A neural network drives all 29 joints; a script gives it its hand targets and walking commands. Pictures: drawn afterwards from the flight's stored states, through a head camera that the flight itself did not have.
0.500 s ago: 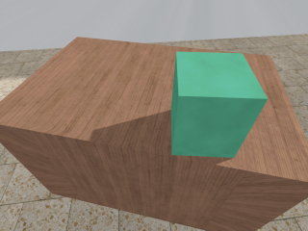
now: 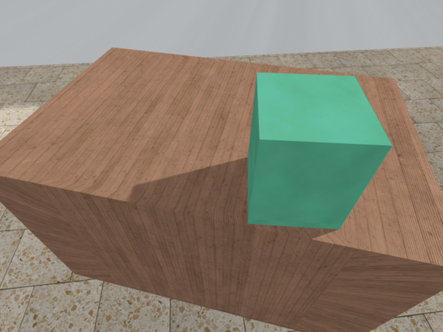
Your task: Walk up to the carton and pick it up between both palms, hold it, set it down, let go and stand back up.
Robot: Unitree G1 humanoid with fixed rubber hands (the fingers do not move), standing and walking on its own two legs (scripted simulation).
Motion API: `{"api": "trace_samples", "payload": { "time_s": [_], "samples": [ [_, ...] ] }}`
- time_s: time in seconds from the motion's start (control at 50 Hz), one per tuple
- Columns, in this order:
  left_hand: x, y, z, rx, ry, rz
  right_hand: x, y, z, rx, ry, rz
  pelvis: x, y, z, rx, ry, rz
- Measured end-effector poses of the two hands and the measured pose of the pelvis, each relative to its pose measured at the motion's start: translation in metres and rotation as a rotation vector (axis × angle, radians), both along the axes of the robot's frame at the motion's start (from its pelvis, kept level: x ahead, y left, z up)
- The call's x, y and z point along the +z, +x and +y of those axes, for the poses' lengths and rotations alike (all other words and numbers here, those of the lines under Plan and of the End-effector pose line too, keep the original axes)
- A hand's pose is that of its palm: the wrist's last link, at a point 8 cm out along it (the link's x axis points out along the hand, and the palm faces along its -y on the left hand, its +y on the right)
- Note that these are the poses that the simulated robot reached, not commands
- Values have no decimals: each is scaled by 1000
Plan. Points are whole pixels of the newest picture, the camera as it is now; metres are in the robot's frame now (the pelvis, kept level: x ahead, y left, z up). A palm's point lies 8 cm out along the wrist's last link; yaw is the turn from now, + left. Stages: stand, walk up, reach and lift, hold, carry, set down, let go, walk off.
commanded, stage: stand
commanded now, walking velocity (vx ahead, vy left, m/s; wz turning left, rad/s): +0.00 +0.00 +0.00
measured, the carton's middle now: (298, 153) +0.47 -0.13 +0.07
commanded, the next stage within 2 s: none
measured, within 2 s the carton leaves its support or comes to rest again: neither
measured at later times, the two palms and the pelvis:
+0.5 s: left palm out of the picture +0.05 +0.25 -0.12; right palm out of the picture +0.09 -0.26 -0.10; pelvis +0.00 +0.00 +0.00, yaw +1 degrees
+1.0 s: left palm out of the picture +0.04 +0.25 -0.12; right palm out of the picture +0.08 -0.26 -0.10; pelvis +0.00 -0.01 +0.00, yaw +1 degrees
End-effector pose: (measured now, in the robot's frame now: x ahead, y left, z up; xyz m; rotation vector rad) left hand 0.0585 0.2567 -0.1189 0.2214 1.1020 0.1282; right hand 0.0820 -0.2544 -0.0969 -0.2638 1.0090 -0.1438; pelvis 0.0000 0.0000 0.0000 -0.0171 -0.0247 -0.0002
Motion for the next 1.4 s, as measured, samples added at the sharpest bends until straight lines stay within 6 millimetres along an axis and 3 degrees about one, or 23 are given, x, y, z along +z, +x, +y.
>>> {"api": "trace_samples", "payload": {
  "time_s": [0.22, 0.98, 1.4],
  "samples": [
    [2, -1, 1, 12, 8, 1, -1, 8, 1, 12, 7, -8, 1, 1, -2, 5, 2, -3],
    [0, -18, -3, 46, 11, 48, -7, -2, -7, 10, 1, 60, 2, 3, -8, 20, 3, -1],
    [1, -18, -6, 59, 18, 49, -10, 2, -9, 13, 4, 74, 2, 5, -12, 31, 4, -5]
  ]
}}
